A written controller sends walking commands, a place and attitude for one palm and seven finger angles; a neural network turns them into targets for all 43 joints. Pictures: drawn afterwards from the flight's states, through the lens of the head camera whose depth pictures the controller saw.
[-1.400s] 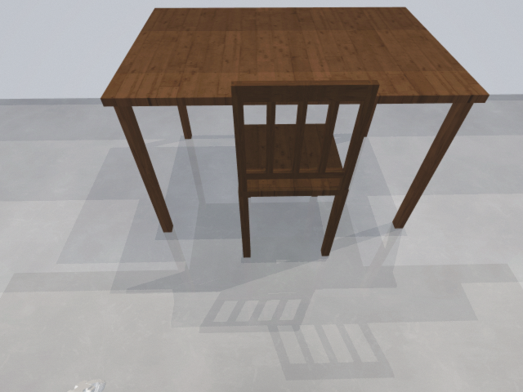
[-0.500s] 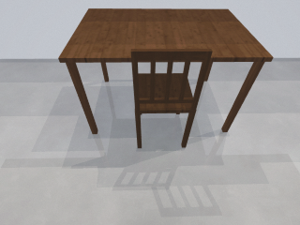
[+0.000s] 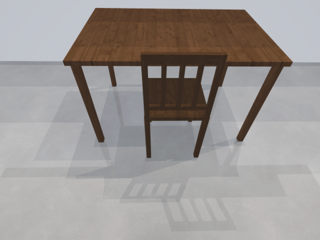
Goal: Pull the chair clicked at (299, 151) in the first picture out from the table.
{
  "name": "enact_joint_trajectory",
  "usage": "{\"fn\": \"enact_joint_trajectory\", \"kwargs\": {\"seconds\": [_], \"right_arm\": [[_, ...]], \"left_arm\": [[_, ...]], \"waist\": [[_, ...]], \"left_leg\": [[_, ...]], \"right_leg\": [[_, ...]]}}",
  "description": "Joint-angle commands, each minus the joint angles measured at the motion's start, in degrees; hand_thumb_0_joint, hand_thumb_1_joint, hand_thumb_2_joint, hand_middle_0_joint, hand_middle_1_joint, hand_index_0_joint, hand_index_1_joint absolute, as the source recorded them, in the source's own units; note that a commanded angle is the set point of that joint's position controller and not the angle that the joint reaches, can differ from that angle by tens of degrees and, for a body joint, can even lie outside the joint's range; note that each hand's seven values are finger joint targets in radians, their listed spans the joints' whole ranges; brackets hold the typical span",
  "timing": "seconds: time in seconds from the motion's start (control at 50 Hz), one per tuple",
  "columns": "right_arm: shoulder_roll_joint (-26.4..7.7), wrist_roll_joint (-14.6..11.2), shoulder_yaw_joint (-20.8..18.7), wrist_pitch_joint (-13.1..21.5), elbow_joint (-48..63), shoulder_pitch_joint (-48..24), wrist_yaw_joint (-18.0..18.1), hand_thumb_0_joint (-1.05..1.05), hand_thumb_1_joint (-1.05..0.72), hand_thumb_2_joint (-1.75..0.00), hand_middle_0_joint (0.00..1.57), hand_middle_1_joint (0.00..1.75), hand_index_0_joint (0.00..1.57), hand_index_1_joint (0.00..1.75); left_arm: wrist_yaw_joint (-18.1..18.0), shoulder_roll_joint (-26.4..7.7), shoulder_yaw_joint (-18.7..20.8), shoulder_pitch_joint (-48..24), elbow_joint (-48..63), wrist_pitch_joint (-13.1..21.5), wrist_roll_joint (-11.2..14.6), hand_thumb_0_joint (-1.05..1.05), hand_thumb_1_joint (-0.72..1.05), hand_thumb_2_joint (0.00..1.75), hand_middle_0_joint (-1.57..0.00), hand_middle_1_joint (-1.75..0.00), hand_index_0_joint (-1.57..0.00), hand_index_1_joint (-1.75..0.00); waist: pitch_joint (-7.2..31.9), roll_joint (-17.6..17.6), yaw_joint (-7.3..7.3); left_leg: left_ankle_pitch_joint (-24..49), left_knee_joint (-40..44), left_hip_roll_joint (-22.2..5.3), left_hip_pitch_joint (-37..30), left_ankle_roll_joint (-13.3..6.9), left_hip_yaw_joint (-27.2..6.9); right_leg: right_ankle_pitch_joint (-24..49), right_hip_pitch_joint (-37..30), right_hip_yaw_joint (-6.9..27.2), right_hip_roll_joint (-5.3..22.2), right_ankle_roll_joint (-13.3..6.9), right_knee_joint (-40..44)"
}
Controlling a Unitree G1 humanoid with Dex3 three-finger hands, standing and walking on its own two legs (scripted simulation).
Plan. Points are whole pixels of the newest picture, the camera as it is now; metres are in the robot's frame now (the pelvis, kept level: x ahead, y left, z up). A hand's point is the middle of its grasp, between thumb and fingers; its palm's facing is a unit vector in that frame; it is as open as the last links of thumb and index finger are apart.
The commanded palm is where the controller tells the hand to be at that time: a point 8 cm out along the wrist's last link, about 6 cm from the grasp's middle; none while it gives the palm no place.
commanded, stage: look at it before walking up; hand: left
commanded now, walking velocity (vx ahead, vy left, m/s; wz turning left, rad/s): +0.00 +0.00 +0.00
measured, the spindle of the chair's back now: (180, 86) +0.84 -0.05 -0.12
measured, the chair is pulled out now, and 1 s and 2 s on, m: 0.00 0.00 0.00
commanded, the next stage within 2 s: take the last steps up to it in 0.04 s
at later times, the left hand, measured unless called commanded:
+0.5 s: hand out of the picture +0.02 +0.17 -0.19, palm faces +0.05 -0.98 -0.19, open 7.4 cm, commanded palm none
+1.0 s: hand (105, 211) +0.24 +0.19 -0.18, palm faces +0.03 -0.99 -0.15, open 7.4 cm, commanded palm none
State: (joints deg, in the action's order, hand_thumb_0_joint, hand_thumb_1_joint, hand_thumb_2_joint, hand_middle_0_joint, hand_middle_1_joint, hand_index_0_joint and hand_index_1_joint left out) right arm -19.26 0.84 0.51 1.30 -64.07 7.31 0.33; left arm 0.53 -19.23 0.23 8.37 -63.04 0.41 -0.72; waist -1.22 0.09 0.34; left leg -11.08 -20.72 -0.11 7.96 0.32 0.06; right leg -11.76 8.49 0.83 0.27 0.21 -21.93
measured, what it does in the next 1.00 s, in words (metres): walks ahead: left foot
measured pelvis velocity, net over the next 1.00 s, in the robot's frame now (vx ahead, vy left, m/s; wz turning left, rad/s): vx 0.20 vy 0.01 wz -0.03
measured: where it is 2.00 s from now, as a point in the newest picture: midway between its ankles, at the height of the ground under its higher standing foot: (176, 228)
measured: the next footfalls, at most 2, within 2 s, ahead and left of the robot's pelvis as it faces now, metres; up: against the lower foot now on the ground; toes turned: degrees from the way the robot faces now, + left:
left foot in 0.72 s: +0.21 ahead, +0.12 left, +0.00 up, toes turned +9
right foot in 1.18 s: +0.41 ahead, -0.16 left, +0.00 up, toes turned -8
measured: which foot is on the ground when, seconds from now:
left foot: down 0.00-0.46, up 0.48-0.70, down 0.72-1.00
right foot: down 0.00-0.72, up 0.74-1.00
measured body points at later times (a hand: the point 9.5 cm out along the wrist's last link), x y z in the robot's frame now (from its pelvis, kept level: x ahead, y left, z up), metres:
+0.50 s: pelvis +0.05 -0.02 -0.02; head +0.05 -0.01 +0.43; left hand +0.02 +0.22 -0.17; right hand +0.05 -0.25 -0.17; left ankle +0.00 +0.12 -0.74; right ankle +0.00 -0.12 -0.75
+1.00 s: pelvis +0.20 +0.01 +0.00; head +0.21 +0.03 +0.45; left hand +0.24 +0.24 -0.17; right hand +0.17 -0.21 -0.15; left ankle +0.17 +0.11 -0.75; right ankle +0.27 -0.14 -0.69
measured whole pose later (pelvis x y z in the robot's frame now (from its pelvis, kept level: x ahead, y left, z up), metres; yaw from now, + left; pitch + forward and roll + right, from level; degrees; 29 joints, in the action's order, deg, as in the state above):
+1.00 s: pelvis +0.20 +0.01 +0.00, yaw -2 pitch -1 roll +0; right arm -6.3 1.6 -2.0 4.4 -63.8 20.5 1.6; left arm 1.2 -10.6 4.3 14.7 -59.9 0.2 -1.9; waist -1.1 2.6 -0.2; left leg -15.6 -23.2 -2.6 6.8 -1.1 10.7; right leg -11.4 31.8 -3.2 7.1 1.0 -52.9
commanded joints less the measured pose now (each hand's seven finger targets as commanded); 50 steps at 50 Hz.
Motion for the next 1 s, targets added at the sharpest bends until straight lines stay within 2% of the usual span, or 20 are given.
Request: {"fn": "enact_joint_trajectory", "kwargs": {"seconds": [0.0, 0.14, 0.16, 0.22, 0.28, 0.38, 0.4, 0.44, 0.46, 0.48, 0.52, 0.56, 0.64, 0.66, 0.7, 0.72, 0.76, 0.8, 0.84, 0.98], "right_arm": [[-11.35, -0.29, -2.36, 1.18, 3.31, -2.63, 0.72, 0.0, -0.9, -0.9, 0.2, 0.3, 0.2, 0.3], [-11.54, -0.34, -2.24, 1.16, 3.14, -2.7, 0.77, 0.0, -0.9, -0.9, 0.2, 0.3, 0.2, 0.3], [-7.0, -0.08, -1.22, 0.75, 2.21, -1.03, 0.61, 0.0, -0.9, -0.9, 0.2, 0.3, 0.2, 0.3], [-3.94, 0.47, -0.97, -0.51, 0.95, 2.88, 0.29, 0.0, -0.9, -0.9, 0.2, 0.3, 0.2, 0.3], [-4.33, 0.7, -1.77, -0.7, 1.58, 4.51, 0.24, 0.0, -0.9, -0.9, 0.2, 0.3, 0.2, 0.3], [-3.2, 0.39, -2.89, 0.47, 2.23, 7.93, 0.69, 0.0, -0.9, -0.9, 0.2, 0.3, 0.2, 0.3], [-2.29, 0.29, -3.06, 0.74, 2.64, 7.66, 0.83, 0.0, -0.9, -0.9, 0.2, 0.3, 0.2, 0.3], [2.25, 0.15, -2.37, 1.3, 4.26, 6.03, 0.86, 0.0, -0.9, -0.9, 0.2, 0.3, 0.2, 0.3], [2.81, 0.23, -2.49, 1.55, 6.2, 1.59, 0.78, 0.0, -0.9, -0.9, 0.2, 0.3, 0.2, 0.3], [2.74, 0.27, -2.83, 1.71, 7.25, -0.78, 0.78, 0.0, -0.9, -0.9, 0.2, 0.3, 0.2, 0.3], [4.74, 0.03, -3.22, 2.13, 7.56, -0.67, 0.39, 0.0, -0.9, -0.9, 0.2, 0.3, 0.2, 0.3], [6.92, -0.01, -3.19, 1.78, 7.61, -0.58, -0.15, 0.0, -0.9, -0.9, 0.2, 0.3, 0.2, 0.3], [8.59, 0.13, -3.54, 1.95, 4.16, 10.16, -0.11, 0.0, -0.9, -0.9, 0.2, 0.3, 0.2, 0.3], [6.83, 0.35, -4.11, 2.29, 1.47, 17.68, 0.5, 0.0, -0.9, -0.9, 0.2, 0.3, 0.2, 0.3], [-4.52, 1.0, -6.72, 2.82, -1.44, 31.36, 1.73, 0.0, -0.9, -0.9, 0.2, 0.3, 0.2, 0.3], [-4.22, 0.61, -6.53, 2.41, -0.75, 26.79, 2.08, 0.0, -0.9, -0.9, 0.2, 0.3, 0.2, 0.3], [2.41, 0.63, -4.83, 2.98, 1.45, 17.61, 2.16, 0.0, -0.9, -0.9, 0.2, 0.3, 0.2, 0.3], [4.99, 0.4, -3.83, 3.84, 2.12, 14.68, 2.32, 0.0, -0.9, -0.9, 0.2, 0.3, 0.2, 0.3], [5.02, 0.37, -3.96, 4.14, 1.99, 14.77, 2.19, 0.0, -0.9, -0.9, 0.2, 0.3, 0.2, 0.3], [3.69, 0.77, -4.92, 3.51, 1.78, 18.0, 1.47, 0.0, -0.9, -0.9, 0.2, 0.3, 0.2, 0.3]], "left_arm": [[-1.08, -11.64, 2.13, -2.53, 3.68, 1.16, 0.0, 0.0, 0.9, 0.9, -0.2, -0.3, -0.2, -0.3], [-1.09, -11.8, 2.11, -2.54, 3.45, 1.25, 0.05, 0.0, 0.9, 0.9, -0.2, -0.3, -0.2, -0.3], [-1.25, -7.19, 1.23, -0.34, 2.18, 0.74, 0.21, 0.0, 0.9, 0.9, -0.2, -0.3, -0.2, -0.3], [-0.99, -4.12, 0.64, 3.72, 0.88, -0.59, -0.3, 0.0, 0.9, 0.9, -0.2, -0.3, -0.2, -0.3], [-0.27, -3.8, 1.2, 5.95, 1.48, -0.67, -0.56, 0.0, 0.9, 0.9, -0.2, -0.3, -0.2, -0.3], [0.08, -0.95, 1.86, 11.2, 1.7, 0.74, -0.57, 0.0, 0.9, 0.9, -0.2, -0.3, -0.2, -0.3], [-0.04, -0.46, 2.17, 13.3, 1.38, 1.1, -0.65, 0.0, 0.9, 0.9, -0.2, -0.3, -0.2, -0.3], [-0.85, -2.88, 3.34, 19.88, -1.03, 1.83, -0.67, 0.0, 0.9, 0.9, -0.2, -0.3, -0.2, -0.3], [-1.3, -3.48, 3.85, 25.22, -2.36, 2.4, -0.58, 0.0, 0.9, 0.9, -0.2, -0.3, -0.2, -0.3], [-1.81, -2.89, 3.72, 27.49, -2.96, 2.54, -0.72, 0.0, 0.9, 0.9, -0.2, -0.3, -0.2, -0.3], [-2.45, -0.46, 3.58, 24.85, -2.56, 2.84, -1.3, 0.0, 0.9, 0.9, -0.2, -0.3, -0.2, -0.3], [-2.48, 0.99, 3.32, 23.0, -2.33, 2.9, -1.53, 0.0, 0.9, 0.9, -0.2, -0.3, -0.2, -0.3], [-1.94, 2.58, 3.14, 18.79, -2.41, 2.74, -0.67, 0.0, 0.9, 0.9, -0.2, -0.3, -0.2, -0.3], [-1.84, 3.79, 3.02, 18.95, -2.67, 2.61, -0.5, 0.0, 0.9, 0.9, -0.2, -0.3, -0.2, -0.3], [-0.79, 7.51, 2.77, 18.7, 0.67, 2.37, -0.17, 0.0, 0.9, 0.9, -0.2, -0.3, -0.2, -0.3], [-0.81, 6.41, 3.08, 16.03, 1.72, 2.15, -0.87, 0.0, 0.9, 0.9, -0.2, -0.3, -0.2, -0.3], [-0.15, 8.16, 3.41, 14.33, 0.9, 1.62, -1.59, 0.0, 0.9, 0.9, -0.2, -0.3, -0.2, -0.3], [0.51, 9.99, 3.24, 17.24, 0.27, 0.59, -1.66, 0.0, 0.9, 0.9, -0.2, -0.3, -0.2, -0.3], [0.79, 10.66, 3.07, 17.15, 0.94, 0.02, -1.44, 0.0, 0.9, 0.9, -0.2, -0.3, -0.2, -0.3], [1.28, 8.82, 3.56, 3.84, 7.06, 0.08, -0.87, 0.0, 0.9, 0.9, -0.2, -0.3, -0.2, -0.3]], "waist": [[2.98, -0.62, -0.16], [3.1, -0.07, -0.18], [4.31, 0.33, -0.26], [-0.94, 0.94, -0.29], [-5.2, -0.74, -0.27], [-5.21, -3.29, 0.37], [-5.07, -1.66, 1.21], [-4.18, 12.04, 3.09], [-5.13, 13.99, 5.38], [-5.91, 9.27, 5.81], [-4.95, 3.92, 3.54], [-5.03, 5.48, 2.33], [-4.2, 6.33, -3.8], [-0.96, 2.63, -6.54], [6.27, -17.72, -9.42], [2.8, -8.39, -7.79], [-6.38, -6.08, -3.65], [-6.15, -5.81, -0.52], [-4.26, -5.61, 0.01], [-7.02, -5.14, -2.27]], "left_leg": [[6.45, 3.84, -6.64, -0.77, -1.89, -5.76], [7.42, 3.87, -6.66, -1.15, -1.73, -5.72], [5.46, 3.59, -6.62, -1.67, -1.16, -5.07], [-12.6, 3.31, -5.89, 2.16, -1.43, -5.22], [-22.7, 4.31, -7.13, 6.22, -3.11, -7.79], [-15.76, 0.36, -10.04, 6.8, -5.72, -10.55], [-11.54, -4.26, -8.85, 9.0, -5.18, -8.37], [-9.1, -21.96, -1.54, 21.8, -1.72, 2.91], [-21.08, -32.09, -1.63, 29.44, -1.2, 4.03], [-23.27, -39.15, -3.19, 33.6, -1.4, 2.38], [-21.53, -39.1, -6.06, 34.47, -1.27, 1.27], [-18.48, -33.25, -6.11, 28.62, -1.13, 2.98], [-2.64, -15.45, -1.44, 3.06, -1.59, 9.97], [-1.81, -10.75, -2.45, -7.08, -2.16, 7.86], [-13.91, 8.04, -28.47, -16.72, -11.89, -30.39], [-18.89, 10.21, -30.5, -10.83, -14.14, -32.08], [-13.91, 10.99, -24.89, 1.71, -11.53, -20.4], [-4.66, 10.4, -21.25, 5.63, -9.96, -10.12], [1.96, 9.27, -18.3, 4.92, -9.44, -2.88], [0.95, 10.97, -17.34, 3.05, -9.74, -0.15]], "right_leg": [[5.46, 0.13, 5.39, 6.29, -1.58, 4.01], [6.82, -0.36, 5.37, 6.37, -1.57, 4.22], [4.15, -0.82, 4.65, 6.3, -0.85, 4.15], [-13.51, 3.82, 4.29, 4.69, -0.76, 2.82], [-18.96, 7.41, 3.39, 3.14, -1.56, -0.11], [-12.27, 7.49, 1.77, 2.29, -2.5, -6.1], [-10.48, 4.73, 3.82, 3.25, -3.17, -4.59], [-2.27, -8.12, 16.33, 11.64, -7.89, 3.33], [7.33, -11.5, 23.89, 17.88, -11.94, 6.7], [13.94, -13.19, 24.81, 20.33, -14.99, 6.16], [15.26, -13.17, 18.75, 18.92, -15.38, 3.85], [11.94, -6.34, 14.27, 16.56, -13.3, 5.0], [9.62, 8.94, 3.49, 9.16, -7.63, -0.11], [11.64, 11.84, 1.2, 6.96, -6.14, -10.22], [-19.33, 27.82, -3.73, -2.56, -1.95, -43.65], [-17.99, 29.7, 0.54, 1.13, -3.14, -50.44], [-8.6, 30.54, 1.06, 6.09, -2.28, -52.37], [-4.77, 26.85, 0.04, 7.37, -0.87, -47.75], [-2.98, 24.8, -1.64, 7.35, 0.01, -41.56], [1.75, 24.5, -4.79, 7.34, 0.67, -22.6]]}}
